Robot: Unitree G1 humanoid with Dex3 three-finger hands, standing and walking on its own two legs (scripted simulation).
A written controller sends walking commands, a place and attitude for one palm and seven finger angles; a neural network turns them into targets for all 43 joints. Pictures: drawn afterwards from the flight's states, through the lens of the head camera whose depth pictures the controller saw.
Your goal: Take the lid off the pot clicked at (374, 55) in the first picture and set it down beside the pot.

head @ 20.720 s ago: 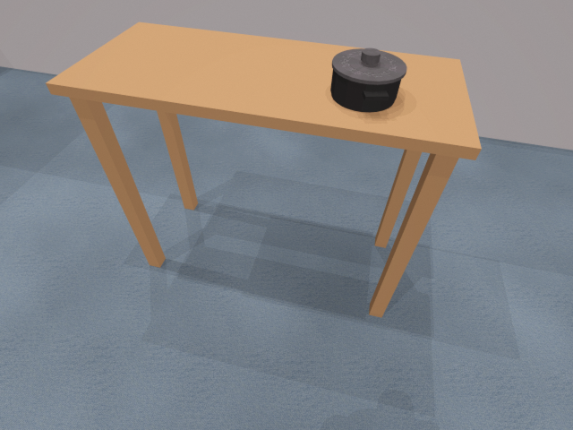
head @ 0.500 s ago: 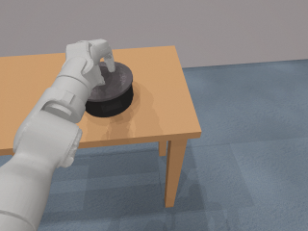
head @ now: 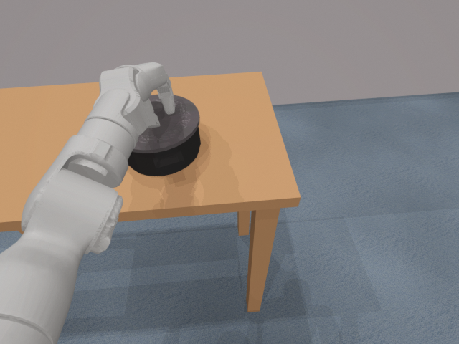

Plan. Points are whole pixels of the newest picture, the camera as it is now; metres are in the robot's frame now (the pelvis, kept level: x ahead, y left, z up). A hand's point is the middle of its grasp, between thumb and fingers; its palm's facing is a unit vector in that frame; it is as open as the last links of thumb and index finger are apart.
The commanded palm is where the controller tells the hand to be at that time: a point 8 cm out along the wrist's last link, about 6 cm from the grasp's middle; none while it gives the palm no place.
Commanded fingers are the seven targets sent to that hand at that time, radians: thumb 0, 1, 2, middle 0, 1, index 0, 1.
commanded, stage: close the fingers and squeeze the knob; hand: left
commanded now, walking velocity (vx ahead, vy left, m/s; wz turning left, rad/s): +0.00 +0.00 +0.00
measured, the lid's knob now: (152, 111) +0.50 +0.12 +0.16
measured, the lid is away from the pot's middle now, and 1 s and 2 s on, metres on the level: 0.00 0.00 0.01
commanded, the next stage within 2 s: lift the lid straight up in 0.42 s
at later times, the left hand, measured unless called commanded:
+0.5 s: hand (149, 112) +0.47 +0.12 +0.18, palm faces -0.39 -0.13 -0.91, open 6.6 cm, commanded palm +0.47 +0.13 +0.23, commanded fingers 0.00 0.72 0.93 -0.73 -1.16 -0.91 -1.12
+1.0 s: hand (145, 109) +0.47 +0.12 +0.19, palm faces -0.40 -0.14 -0.91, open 6.5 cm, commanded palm +0.47 +0.13 +0.27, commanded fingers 0.00 0.73 0.94 -0.74 -1.17 -0.92 -1.12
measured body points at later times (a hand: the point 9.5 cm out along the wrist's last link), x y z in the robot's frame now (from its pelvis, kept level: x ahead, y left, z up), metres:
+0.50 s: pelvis +0.00 +0.00 +0.00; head +0.01 -0.02 +0.45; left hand +0.49 +0.12 +0.24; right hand +0.03 -0.27 -0.14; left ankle +0.05 +0.11 -0.73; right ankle -0.08 -0.12 -0.73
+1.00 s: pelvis +0.00 +0.00 +0.00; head +0.02 -0.02 +0.45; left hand +0.49 +0.13 +0.24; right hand +0.05 -0.26 -0.14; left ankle +0.05 +0.11 -0.73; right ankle -0.08 -0.12 -0.73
